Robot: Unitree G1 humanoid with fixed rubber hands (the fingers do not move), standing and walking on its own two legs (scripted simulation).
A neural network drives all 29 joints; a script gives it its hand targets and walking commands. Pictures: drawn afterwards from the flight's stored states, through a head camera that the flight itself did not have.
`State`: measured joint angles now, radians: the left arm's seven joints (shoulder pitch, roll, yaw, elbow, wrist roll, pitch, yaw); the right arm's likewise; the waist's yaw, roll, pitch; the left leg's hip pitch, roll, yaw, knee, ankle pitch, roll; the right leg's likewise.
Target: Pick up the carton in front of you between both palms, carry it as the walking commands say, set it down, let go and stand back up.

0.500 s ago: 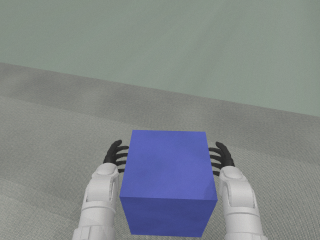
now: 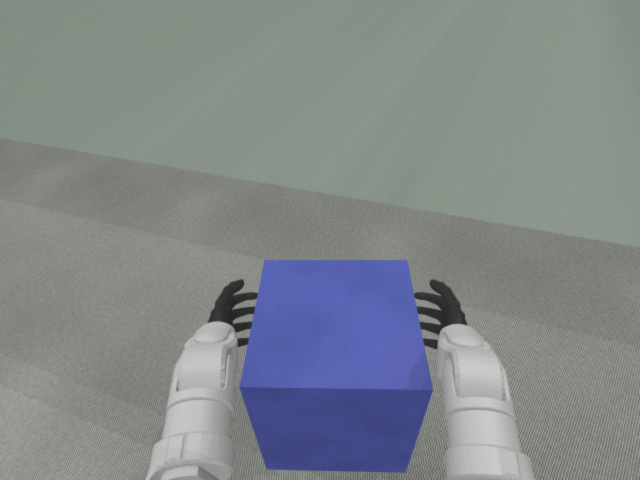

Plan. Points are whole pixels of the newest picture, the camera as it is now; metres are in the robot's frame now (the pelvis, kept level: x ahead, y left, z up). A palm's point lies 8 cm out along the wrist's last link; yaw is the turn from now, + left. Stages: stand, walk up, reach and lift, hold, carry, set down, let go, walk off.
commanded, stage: set down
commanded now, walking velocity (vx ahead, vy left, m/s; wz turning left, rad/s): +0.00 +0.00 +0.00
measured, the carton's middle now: (335, 367) +0.30 +0.00 -0.05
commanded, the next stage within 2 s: none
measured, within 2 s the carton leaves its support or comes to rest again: neither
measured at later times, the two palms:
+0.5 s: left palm (258, 348) +0.36 +0.13 -0.09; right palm (437, 354) +0.35 -0.16 -0.10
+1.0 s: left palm (283, 364) +0.41 +0.11 -0.24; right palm (429, 367) +0.41 -0.18 -0.25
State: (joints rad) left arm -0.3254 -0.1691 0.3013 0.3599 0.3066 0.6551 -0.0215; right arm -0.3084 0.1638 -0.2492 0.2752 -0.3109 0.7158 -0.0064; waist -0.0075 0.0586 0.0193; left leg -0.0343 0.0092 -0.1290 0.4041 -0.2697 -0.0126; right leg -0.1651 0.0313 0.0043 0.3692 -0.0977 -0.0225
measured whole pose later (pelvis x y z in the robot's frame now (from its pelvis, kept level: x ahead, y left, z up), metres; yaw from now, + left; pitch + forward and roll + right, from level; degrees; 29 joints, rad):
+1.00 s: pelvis -0.04 +0.01 -0.16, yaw +3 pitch +42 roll +5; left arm -0.86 -0.17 0.49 0.55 0.22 0.26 0.11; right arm -0.91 0.01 -0.49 0.57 -0.34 0.30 0.05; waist -0.05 0.07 -0.13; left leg -1.54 -0.12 -0.07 1.33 -0.53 -0.05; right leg -1.69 0.04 0.12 1.28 -0.32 0.03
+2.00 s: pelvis -0.07 +0.01 -0.36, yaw +8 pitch +42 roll +4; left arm -1.47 0.12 0.26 0.88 0.00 0.25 0.24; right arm -1.44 -0.29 -0.45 0.83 -0.16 0.31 0.03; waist -0.15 0.08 0.32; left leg -2.09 -0.24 -0.07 2.07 -0.73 -0.11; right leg -2.24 0.03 0.11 2.00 -0.49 0.05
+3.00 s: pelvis -0.08 +0.01 -0.39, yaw +8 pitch +35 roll +1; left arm -1.62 0.15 0.29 1.01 0.10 0.19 0.07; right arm -1.53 -0.39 -0.56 0.99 -0.18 0.21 0.18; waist -0.15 0.06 0.49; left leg -2.11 -0.21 -0.06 2.21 -0.72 -0.08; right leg -2.23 -0.03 0.06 2.12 -0.51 0.03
